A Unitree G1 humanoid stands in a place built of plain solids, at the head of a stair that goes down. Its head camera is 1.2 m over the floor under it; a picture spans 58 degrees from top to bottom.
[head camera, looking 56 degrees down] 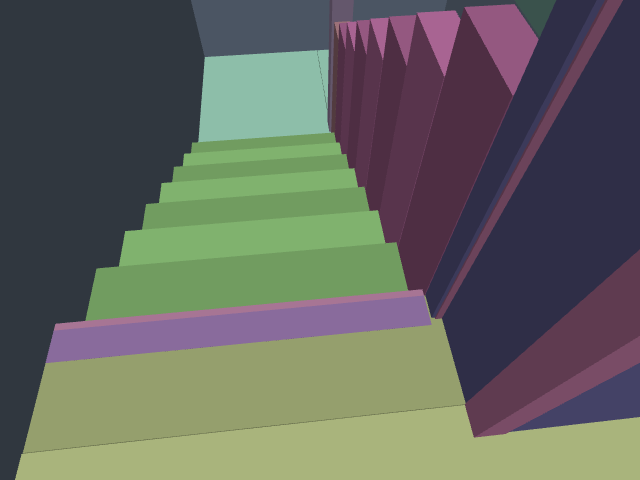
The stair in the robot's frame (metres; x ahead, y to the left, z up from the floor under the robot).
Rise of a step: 0.17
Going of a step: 0.29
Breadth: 1.11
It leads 6 degrees to the left of straight ahead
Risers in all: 8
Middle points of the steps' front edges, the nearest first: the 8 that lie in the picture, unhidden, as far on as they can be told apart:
0.57 0.23 0.00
0.85 0.26 -0.16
1.14 0.29 -0.33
1.42 0.32 -0.50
1.71 0.35 -0.66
1.99 0.38 -0.83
2.27 0.41 -0.99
2.56 0.44 -1.16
